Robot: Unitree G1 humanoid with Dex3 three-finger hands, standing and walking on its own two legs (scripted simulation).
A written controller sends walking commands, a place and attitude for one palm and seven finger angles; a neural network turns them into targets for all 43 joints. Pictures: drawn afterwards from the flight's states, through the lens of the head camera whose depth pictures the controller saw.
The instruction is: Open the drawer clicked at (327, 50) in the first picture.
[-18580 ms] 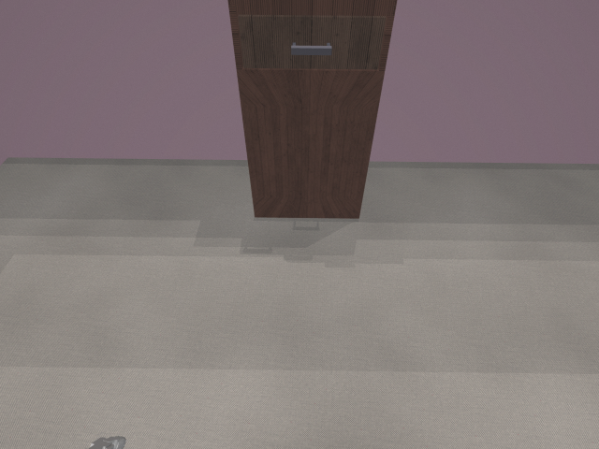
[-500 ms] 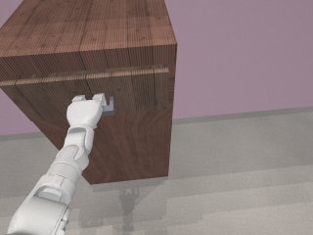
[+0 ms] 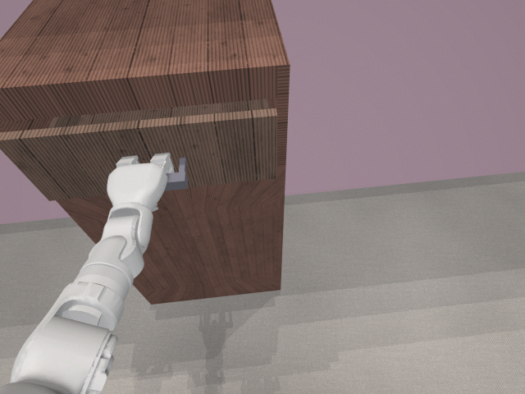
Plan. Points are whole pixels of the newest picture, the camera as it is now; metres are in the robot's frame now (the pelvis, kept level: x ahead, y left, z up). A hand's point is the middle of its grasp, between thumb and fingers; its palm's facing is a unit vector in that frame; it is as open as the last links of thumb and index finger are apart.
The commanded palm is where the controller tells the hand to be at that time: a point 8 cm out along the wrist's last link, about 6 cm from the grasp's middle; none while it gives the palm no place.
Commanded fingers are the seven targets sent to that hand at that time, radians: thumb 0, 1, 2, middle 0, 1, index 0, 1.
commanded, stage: pull the drawer open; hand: left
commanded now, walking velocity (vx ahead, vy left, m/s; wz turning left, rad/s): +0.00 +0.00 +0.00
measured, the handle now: (150, 174) +0.47 +0.19 +0.06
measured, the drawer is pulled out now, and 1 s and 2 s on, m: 0.04 0.26 0.29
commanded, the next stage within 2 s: open the thumb to release the handle in 1.46 s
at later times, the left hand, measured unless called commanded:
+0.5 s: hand (143, 263) +0.32 +0.18 +0.03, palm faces +0.03 -0.10 -0.99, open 5.4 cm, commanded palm +0.27 +0.19 +0.09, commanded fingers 0.00 0.90 0.90 -0.40 -1.35 -0.40 -1.35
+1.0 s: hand (133, 337) +0.21 +0.17 +0.03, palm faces +0.02 -0.15 -0.99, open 5.6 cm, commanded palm +0.16 +0.18 +0.09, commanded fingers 0.00 0.90 0.90 -0.40 -1.35 -0.40 -1.35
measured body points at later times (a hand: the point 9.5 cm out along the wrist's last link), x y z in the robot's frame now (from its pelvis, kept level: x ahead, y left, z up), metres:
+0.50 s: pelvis +0.01 +0.00 +0.01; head +0.01 -0.03 +0.46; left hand +0.31 +0.19 +0.09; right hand +0.21 -0.23 -0.09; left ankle -0.01 +0.09 -0.71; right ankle -0.04 -0.08 -0.71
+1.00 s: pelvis -0.01 -0.02 +0.00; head -0.01 -0.06 +0.45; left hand +0.20 +0.18 +0.09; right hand +0.20 -0.23 -0.10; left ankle -0.01 +0.09 -0.71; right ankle -0.04 -0.09 -0.71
